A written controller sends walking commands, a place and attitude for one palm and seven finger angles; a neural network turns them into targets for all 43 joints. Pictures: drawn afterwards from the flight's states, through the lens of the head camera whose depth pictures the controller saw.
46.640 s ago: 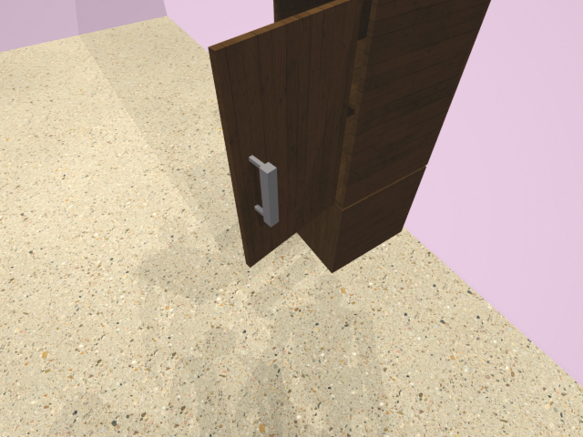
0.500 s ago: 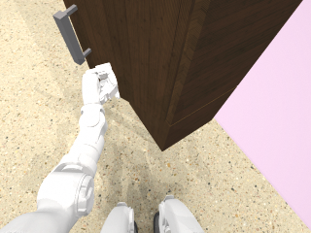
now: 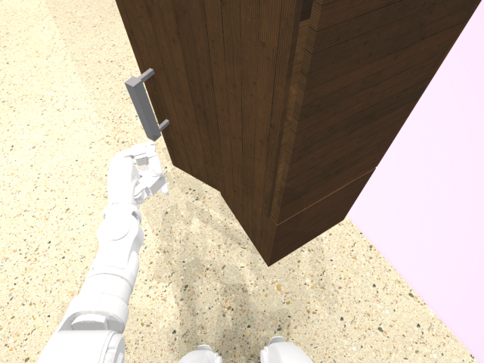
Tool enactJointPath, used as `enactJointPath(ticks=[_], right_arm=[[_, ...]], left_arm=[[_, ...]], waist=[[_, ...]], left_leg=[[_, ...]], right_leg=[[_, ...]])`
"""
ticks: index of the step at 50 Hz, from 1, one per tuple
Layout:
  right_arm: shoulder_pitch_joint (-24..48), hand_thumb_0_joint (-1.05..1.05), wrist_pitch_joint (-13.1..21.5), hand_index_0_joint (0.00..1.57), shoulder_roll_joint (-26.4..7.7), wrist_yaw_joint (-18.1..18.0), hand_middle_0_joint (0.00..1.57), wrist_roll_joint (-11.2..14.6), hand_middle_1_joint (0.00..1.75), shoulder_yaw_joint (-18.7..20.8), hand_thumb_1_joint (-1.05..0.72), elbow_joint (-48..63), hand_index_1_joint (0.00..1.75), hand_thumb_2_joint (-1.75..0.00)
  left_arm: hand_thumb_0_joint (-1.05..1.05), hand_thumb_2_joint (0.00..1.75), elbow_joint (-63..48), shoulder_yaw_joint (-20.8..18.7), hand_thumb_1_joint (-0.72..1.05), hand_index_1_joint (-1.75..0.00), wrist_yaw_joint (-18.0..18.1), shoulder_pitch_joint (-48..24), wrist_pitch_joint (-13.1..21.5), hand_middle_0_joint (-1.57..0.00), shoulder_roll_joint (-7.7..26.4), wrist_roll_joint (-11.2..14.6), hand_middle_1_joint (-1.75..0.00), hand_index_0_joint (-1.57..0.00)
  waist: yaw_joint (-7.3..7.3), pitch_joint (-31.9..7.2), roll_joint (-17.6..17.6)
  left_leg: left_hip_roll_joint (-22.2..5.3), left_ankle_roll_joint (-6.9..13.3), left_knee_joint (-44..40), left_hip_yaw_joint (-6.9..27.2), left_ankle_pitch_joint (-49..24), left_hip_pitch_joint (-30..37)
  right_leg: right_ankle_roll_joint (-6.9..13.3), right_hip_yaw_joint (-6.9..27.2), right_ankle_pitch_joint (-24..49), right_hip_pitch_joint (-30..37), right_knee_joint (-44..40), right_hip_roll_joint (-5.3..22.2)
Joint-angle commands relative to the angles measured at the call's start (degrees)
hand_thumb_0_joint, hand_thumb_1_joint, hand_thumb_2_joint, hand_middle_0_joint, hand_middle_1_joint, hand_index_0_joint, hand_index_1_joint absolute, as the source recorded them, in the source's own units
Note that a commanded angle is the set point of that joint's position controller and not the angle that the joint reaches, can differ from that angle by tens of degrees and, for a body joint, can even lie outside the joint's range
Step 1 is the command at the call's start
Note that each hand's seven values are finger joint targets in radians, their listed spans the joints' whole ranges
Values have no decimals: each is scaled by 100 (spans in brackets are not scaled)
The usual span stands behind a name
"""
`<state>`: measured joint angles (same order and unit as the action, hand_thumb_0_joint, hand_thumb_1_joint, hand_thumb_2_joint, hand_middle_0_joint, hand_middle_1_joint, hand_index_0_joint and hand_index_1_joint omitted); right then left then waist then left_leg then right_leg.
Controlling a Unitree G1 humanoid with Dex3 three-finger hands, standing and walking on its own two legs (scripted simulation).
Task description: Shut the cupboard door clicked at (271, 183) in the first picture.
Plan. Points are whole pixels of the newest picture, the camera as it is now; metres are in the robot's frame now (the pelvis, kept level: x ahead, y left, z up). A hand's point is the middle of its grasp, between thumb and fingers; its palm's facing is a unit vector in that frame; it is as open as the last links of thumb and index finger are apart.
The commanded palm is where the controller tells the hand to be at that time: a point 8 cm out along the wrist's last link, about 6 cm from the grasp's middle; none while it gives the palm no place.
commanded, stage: draw the hand back to the body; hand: left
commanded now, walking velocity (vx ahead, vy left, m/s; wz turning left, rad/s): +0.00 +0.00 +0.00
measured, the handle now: (151, 106) +0.65 +0.19 +0.00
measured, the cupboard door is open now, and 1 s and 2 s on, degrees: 26 26 26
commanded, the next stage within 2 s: step back with the hand held close in 1.28 s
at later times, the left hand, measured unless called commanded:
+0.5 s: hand (49, 220) +0.29 +0.23 +0.15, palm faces +0.18 -0.96 -0.22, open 3.4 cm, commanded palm +0.25 +0.27 +0.17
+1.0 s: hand out of the picture +0.19 +0.33 +0.23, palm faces +0.51 -0.75 -0.43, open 6.8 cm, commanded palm +0.14 +0.35 +0.24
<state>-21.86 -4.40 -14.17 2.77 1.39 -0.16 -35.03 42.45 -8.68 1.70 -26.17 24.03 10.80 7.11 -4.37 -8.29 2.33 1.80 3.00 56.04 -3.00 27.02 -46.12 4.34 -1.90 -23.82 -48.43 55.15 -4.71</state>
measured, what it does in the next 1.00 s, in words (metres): rises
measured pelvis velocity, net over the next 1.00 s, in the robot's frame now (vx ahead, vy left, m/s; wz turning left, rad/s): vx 0.02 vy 0.05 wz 0.05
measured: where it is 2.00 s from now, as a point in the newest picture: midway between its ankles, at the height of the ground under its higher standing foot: outside the picture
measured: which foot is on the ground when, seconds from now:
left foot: down 0.00-1.00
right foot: down 0.00-1.00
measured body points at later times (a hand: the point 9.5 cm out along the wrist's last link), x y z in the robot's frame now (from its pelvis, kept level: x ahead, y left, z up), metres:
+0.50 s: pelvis +0.02 +0.03 +0.05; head +0.02 +0.03 +0.50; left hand +0.28 +0.28 +0.16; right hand +0.23 -0.17 -0.01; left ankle +0.00 +0.09 -0.68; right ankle +0.02 -0.07 -0.68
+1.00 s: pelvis +0.02 +0.05 +0.06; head +0.00 +0.03 +0.51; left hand +0.16 +0.37 +0.26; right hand +0.21 -0.16 -0.02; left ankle +0.00 +0.09 -0.68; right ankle +0.02 -0.07 -0.68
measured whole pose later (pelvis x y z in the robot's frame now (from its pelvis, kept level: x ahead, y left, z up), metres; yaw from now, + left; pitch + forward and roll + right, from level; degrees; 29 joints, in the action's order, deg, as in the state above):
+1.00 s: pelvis +0.02 +0.05 +0.06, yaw +3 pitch -3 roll -2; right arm -12.6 3.2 -13.6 -1.9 1.7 -1.6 -34.9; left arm -23.7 -21.9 5.9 27.8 3.4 21.9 4.7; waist 3.7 -1.0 4.8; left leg 5.5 5.7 25.0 -0.3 15.5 -6.3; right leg 0.6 -1.8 -13.0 -7.1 23.2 -1.7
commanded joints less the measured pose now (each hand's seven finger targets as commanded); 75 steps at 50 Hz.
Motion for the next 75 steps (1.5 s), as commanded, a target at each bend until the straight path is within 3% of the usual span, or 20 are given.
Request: enactJointPath(ticks=[1,5,10,11,13,14,20,24,28,32,45,48,52,56,61,64,70,71,72,75], right_arm=[[218,0,389,20,-785,-230,20,124,30,305,-90,877,30,-90],[435,0,552,20,-735,-258,20,134,30,252,-90,893,30,-90],[841,0,602,20,-743,-278,20,248,30,194,-90,1167,30,-90],[1124,0,407,20,-561,-372,20,284,30,248,-90,1295,30,-90],[1287,0,345,20,-534,-507,20,294,30,198,-90,1464,30,-90],[1378,0,344,20,-523,-547,20,286,30,158,-90,1443,30,-90],[1553,0,400,20,-472,-722,20,238,30,21,-90,1389,30,-90],[1577,0,527,20,-454,-694,20,194,30,-36,-90,1370,30,-90],[1598,0,657,20,-499,-620,20,111,30,-40,-90,1320,30,-90],[1641,0,756,20,-486,-557,20,59,30,-27,-90,1293,30,-90],[1762,0,1062,20,-530,-482,20,73,30,106,-90,1075,30,-90],[1723,0,1130,20,-612,-475,20,59,30,147,-90,987,30,-90],[1719,0,1180,20,-648,-529,20,52,30,170,-90,958,30,-90],[1794,0,1278,20,-580,-589,20,46,30,154,-90,963,30,-90],[1841,0,1380,20,-517,-604,20,42,30,88,-90,885,30,-90],[1817,0,1362,20,-514,-596,20,43,30,98,-90,872,30,-90],[1782,0,1285,20,-539,-562,20,45,30,153,-90,907,30,-90],[1722,0,1169,20,-727,-640,20,-28,30,250,-90,1118,30,-90],[1624,0,1082,20,-665,-684,20,-94,30,249,-90,984,30,-90],[1555,0,923,20,-632,-680,20,-129,30,296,-90,967,30,-90]], left_arm=[[0,90,-2190,127,90,-150,-102,-1691,210,-130,664,257,-150,-130],[0,90,-2683,206,90,-150,-146,-688,284,-130,732,149,-150,-130],[0,90,-3187,132,90,-135,-427,338,-295,-116,871,315,-135,-116],[0,90,-3833,446,90,-132,-196,358,-511,-113,1172,-99,-132,-113],[0,90,-4506,460,90,-126,-37,701,-836,-108,1108,-79,-126,-108],[0,90,-4706,476,90,-123,26,884,-959,-105,1131,-123,-123,-105],[0,90,-5481,219,90,-105,245,1615,-1554,-89,1332,-206,-105,-89],[0,90,-6099,204,90,-93,264,2408,-1789,-78,1223,-230,-93,-78],[0,90,-6620,-111,90,-81,309,3177,-1934,-67,1411,-258,-81,-67],[0,90,-7269,-495,90,-69,378,3592,-1959,-56,1610,-286,-69,-56],[0,90,-7960,-1967,90,-30,495,4898,-1770,-20,2285,-208,-30,-20],[0,90,-7560,-1500,90,-30,463,4883,-1775,-20,1775,-248,-30,-20],[0,90,-7598,-1563,90,-30,533,4527,-1683,-20,1932,-298,-30,-20],[0,90,-7960,-1756,90,-30,578,4500,-1566,-20,2175,-313,-30,-20],[0,90,-7934,-1775,90,-30,599,4576,-1539,-20,2151,-309,-30,-20],[0,90,-7586,-1765,90,-30,559,4767,-1584,-20,2042,-262,-30,-20],[0,90,-7441,-1729,90,-30,485,4875,-1570,-20,1977,-218,-30,-20],[0,90,-7852,-2482,90,-30,595,4256,-1299,-20,2626,-303,-30,-20],[0,90,-7434,-2147,90,-30,594,4786,-1263,-20,2181,-295,-30,-20],[0,90,-7554,-1933,90,-30,643,5062,-1171,-20,1997,-367,-30,-20]], waist=[[-10,-1620,-575],[196,-1414,63],[387,-1067,-40],[423,-1388,-365],[402,-1172,-320],[422,-1014,-27],[440,-308,-102],[480,-259,313],[561,-131,292],[616,-158,264],[799,351,372],[677,766,112],[685,711,145],[784,311,326],[796,707,664],[782,947,283],[769,723,-17],[549,808,96],[481,709,-259],[405,332,-255]], left_leg=[[-43,-9,-908,237,-977,832],[-93,-45,-1238,353,-1330,1569],[-101,-55,-1597,379,-1328,1777],[-136,-103,-1907,423,-1402,2078],[-154,-69,-2057,417,-1565,2258],[-181,-69,-2184,446,-1684,2427],[-308,-109,-2766,649,-2180,3214],[-408,-255,-3005,809,-2975,3813],[-498,-407,-3204,907,-3572,4013],[-576,-522,-3341,992,-3998,4192],[-571,-560,-3629,977,-3025,3715],[-583,-516,-3754,1051,-2389,3615],[-503,-401,-3844,1056,-1521,3488],[-423,-332,-3807,949,-1551,3508],[-401,-382,-3850,938,-1578,3359],[-374,-334,-3799,802,-1712,3301],[-344,-226,-3684,652,-1812,3457],[-416,-19,-3438,858,-1283,3045],[-354,-4,-3117,881,-1260,3205],[-390,-65,-2722,874,-1509,3334]], right_leg=[[-447,749,1106,2397,-1541,426],[-310,409,1525,2295,-1421,346],[-289,376,1443,2628,-1649,386],[-329,676,1419,3191,-1931,541],[-368,643,1661,3413,-2124,562],[-331,581,1769,3450,-2146,551],[-257,315,1969,3630,-2622,477],[-241,204,2196,3828,-2837,472],[-244,139,2332,4048,-3047,446],[-262,89,2400,4225,-3131,450],[-267,82,1929,4443,-3299,426],[-297,82,1661,4114,-3343,441],[-295,130,1397,4145,-3295,453],[-260,169,1401,4475,-3275,459],[-217,187,1404,4410,-3331,442],[-220,203,1372,4312,-3444,450],[-262,255,1358,4285,-3509,482],[-236,1018,1413,4078,-3730,805],[-150,1222,1310,3838,-3857,1054],[31,1432,1554,3697,-3744,1411]])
